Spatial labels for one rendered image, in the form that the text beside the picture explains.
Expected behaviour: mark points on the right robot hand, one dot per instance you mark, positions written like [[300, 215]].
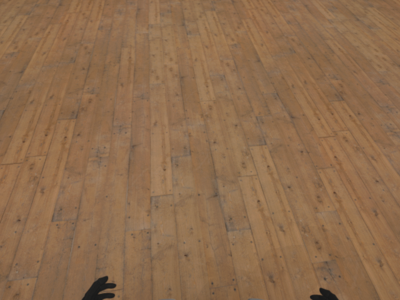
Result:
[[326, 295]]

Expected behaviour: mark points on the left robot hand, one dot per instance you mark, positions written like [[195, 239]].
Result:
[[98, 286]]

